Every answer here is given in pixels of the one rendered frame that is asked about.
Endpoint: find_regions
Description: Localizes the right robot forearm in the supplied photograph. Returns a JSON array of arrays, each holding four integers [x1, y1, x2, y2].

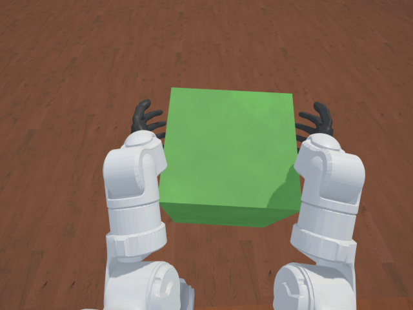
[[290, 133, 365, 300]]

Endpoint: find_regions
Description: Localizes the robot left upper arm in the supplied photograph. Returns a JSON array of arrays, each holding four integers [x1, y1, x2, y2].
[[82, 262, 181, 310]]

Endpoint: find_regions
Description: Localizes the left robot hand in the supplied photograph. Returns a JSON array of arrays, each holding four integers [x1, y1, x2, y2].
[[131, 99, 166, 150]]

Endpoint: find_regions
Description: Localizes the left robot forearm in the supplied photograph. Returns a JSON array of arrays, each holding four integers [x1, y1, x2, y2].
[[103, 130, 167, 301]]

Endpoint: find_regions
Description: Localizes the carton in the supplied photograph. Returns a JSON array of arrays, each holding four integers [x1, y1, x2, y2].
[[158, 87, 302, 227]]

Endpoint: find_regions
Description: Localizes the right robot hand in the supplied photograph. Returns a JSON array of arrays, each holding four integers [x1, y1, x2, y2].
[[295, 101, 334, 153]]

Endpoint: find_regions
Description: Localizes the robot left thigh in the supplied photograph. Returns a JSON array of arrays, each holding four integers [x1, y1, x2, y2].
[[180, 282, 194, 310]]

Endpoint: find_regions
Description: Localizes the robot right upper arm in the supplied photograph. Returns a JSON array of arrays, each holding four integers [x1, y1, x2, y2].
[[273, 262, 356, 310]]

